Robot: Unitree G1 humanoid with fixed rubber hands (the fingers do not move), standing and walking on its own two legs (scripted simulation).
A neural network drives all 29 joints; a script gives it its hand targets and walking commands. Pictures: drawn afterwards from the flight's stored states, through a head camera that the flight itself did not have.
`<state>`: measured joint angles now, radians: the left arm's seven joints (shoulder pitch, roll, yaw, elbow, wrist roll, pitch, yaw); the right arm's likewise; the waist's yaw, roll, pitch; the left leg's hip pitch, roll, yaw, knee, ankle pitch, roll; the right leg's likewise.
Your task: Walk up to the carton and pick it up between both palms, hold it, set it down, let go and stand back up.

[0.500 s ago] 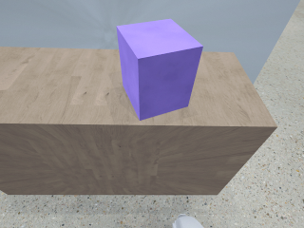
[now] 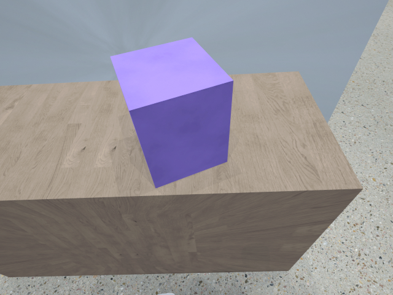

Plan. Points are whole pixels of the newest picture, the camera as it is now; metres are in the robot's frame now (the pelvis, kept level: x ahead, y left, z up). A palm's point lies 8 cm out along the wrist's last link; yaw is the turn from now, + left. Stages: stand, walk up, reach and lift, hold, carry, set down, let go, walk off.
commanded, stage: walk up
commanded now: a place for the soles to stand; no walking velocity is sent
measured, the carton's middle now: (173, 113) +0.52 +0.06 +0.09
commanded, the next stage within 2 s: reach and lift in 1.54 s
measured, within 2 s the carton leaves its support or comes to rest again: neither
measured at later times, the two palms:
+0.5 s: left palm out of the picture +0.11 +0.31 -0.11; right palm out of the picture +0.06 -0.30 -0.10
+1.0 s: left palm out of the picture +0.12 +0.31 -0.11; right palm out of the picture +0.06 -0.30 -0.10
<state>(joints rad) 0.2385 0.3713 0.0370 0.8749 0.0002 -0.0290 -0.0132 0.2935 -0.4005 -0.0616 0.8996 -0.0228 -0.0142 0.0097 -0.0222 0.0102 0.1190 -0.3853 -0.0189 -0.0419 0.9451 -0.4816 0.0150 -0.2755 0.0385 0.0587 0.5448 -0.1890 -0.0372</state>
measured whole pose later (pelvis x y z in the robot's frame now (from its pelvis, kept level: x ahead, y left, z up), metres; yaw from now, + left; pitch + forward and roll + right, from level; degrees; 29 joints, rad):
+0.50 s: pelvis +0.00 +0.02 +0.00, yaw -1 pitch -5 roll -1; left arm 0.18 0.37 0.04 0.88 0.00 0.01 -0.01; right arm 0.24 -0.38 -0.03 0.90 -0.02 -0.04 -0.01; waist -0.02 -0.01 0.12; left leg -0.23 -0.01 -0.02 0.61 -0.30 0.02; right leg -0.21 0.03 0.06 0.55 -0.26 0.01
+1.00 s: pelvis +0.01 +0.01 +0.00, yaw -1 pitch -4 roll -1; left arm 0.16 0.37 0.04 0.88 0.00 0.01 -0.01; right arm 0.24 -0.38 -0.03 0.91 -0.02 -0.03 0.00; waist -0.02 -0.01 0.12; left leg -0.22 -0.01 -0.02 0.56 -0.28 0.01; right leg -0.21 0.03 0.06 0.54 -0.27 0.01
